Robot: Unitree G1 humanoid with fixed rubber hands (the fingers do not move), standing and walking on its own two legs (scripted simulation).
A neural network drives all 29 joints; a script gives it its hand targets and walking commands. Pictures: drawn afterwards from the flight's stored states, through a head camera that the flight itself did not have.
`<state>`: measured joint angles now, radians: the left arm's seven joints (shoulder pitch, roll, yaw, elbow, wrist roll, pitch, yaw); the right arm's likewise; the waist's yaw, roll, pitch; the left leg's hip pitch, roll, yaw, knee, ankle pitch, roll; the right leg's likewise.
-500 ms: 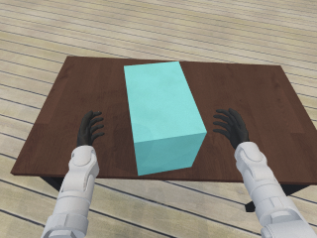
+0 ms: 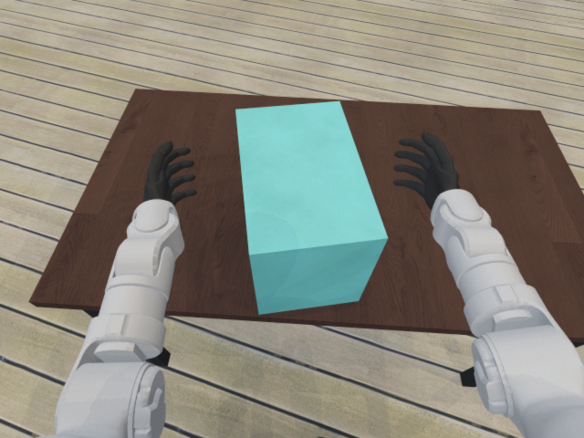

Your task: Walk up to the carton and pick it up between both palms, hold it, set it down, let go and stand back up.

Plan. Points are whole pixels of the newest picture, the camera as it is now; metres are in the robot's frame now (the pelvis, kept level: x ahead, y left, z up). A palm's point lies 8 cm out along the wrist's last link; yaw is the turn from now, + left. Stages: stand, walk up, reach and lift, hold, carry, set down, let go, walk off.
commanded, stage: reach and lift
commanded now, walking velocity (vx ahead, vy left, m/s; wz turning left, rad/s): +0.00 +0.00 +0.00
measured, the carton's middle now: (299, 208) +0.48 +0.04 -0.04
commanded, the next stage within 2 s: none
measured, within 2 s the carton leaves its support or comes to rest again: neither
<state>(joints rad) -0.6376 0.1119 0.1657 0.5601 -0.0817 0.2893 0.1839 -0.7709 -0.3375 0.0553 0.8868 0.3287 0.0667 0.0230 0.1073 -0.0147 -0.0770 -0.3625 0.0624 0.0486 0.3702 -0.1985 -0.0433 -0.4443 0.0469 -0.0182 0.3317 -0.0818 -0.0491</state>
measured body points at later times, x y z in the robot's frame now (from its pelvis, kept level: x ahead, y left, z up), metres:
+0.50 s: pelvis +0.00 -0.01 -0.01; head +0.07 -0.01 +0.44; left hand +0.44 +0.23 +0.09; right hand +0.50 -0.13 +0.10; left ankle -0.02 +0.15 -0.74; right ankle +0.04 -0.08 -0.74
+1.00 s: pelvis +0.00 +0.00 -0.03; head +0.13 +0.00 +0.40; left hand +0.42 +0.22 -0.02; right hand +0.49 -0.12 -0.01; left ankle -0.02 +0.15 -0.74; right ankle +0.04 -0.08 -0.74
